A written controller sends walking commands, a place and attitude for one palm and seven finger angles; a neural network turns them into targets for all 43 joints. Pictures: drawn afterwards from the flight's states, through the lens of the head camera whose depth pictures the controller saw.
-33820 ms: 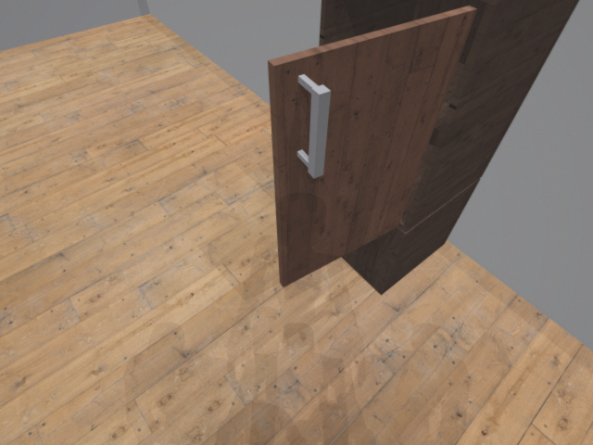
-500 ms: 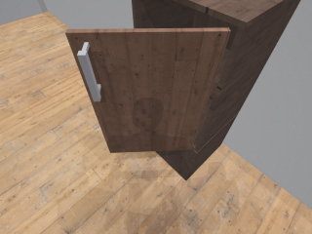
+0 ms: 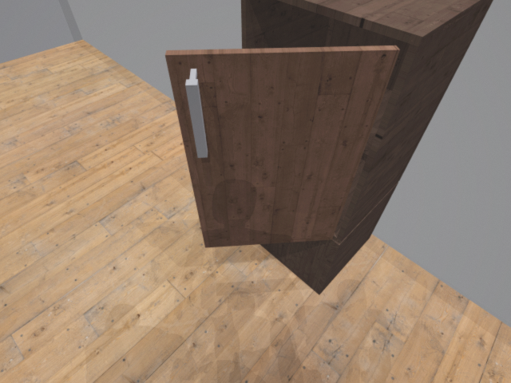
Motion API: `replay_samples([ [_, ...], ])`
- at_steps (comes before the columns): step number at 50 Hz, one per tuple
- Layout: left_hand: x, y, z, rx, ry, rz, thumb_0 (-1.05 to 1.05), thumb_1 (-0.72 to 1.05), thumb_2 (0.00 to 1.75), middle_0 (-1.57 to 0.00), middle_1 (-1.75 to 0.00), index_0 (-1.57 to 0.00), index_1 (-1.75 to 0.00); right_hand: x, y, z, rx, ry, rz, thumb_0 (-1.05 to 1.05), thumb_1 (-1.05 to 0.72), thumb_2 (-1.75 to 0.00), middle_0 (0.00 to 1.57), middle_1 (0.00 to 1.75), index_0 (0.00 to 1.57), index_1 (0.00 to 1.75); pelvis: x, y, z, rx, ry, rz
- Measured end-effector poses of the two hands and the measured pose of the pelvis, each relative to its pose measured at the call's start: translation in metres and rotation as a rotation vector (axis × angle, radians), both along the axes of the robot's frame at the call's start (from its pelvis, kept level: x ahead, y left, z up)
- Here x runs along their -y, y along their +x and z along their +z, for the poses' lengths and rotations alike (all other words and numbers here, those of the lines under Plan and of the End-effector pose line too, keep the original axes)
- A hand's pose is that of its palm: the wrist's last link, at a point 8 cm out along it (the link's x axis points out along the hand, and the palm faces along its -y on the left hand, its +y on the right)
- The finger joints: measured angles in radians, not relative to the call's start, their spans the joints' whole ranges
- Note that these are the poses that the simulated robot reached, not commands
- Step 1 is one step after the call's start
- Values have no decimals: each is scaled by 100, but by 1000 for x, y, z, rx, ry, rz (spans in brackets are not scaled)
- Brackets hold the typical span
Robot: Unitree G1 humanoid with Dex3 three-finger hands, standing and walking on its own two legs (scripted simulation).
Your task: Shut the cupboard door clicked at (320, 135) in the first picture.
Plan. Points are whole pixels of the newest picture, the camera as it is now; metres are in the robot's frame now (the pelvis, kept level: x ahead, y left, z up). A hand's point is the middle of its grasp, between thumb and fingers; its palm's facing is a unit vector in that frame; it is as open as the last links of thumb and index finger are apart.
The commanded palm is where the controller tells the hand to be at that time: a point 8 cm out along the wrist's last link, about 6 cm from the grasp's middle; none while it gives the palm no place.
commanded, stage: come to a stop and stand still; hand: left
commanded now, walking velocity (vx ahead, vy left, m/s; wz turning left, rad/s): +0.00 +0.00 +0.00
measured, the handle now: (198, 115) +0.52 +0.14 +0.15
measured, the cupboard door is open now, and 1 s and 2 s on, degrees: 49 49 49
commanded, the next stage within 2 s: look again from close up in 1.02 s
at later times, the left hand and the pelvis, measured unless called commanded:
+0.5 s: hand out of the picture +0.05 +0.16 -0.17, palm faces +0.02 -0.98 -0.18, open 7.4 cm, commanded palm none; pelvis +0.05 -0.01 +0.00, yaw +0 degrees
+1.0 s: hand out of the picture +0.13 +0.17 -0.17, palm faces +0.01 -0.97 -0.24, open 7.4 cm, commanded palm none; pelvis +0.07 -0.03 +0.00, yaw +0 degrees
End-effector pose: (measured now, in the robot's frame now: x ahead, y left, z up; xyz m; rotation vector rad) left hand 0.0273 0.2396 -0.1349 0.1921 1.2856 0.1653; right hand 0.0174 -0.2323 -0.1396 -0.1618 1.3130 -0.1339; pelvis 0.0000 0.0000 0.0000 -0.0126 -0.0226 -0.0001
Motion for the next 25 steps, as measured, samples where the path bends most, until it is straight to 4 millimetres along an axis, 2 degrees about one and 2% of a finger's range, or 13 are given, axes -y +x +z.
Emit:
replay_samples([
  [6,8,-32,-6,-90,-29,38,1,90,90,-20,-29,-20,-30,-1,7,1,-10,-10,13,1,-91,-90,20,30,20,30,-2,6,1,0,6,11],
  [12,18,-39,-7,-133,-51,52,1,90,90,-20,-29,-20,-30,-1,27,3,7,-10,23,1,-91,-90,20,30,20,30,-1,18,2,-3,9,8],
  [18,25,-24,-8,-135,-60,42,1,90,90,-20,-29,-20,-30,0,47,5,27,-10,23,1,-91,-90,20,30,20,30,3,32,3,-11,11,3],
  [25,28,14,-10,-93,-53,25,1,90,90,-20,-29,-20,-30,7,63,5,22,-19,18,1,-91,-90,20,30,20,30,9,47,3,-17,11,1],
])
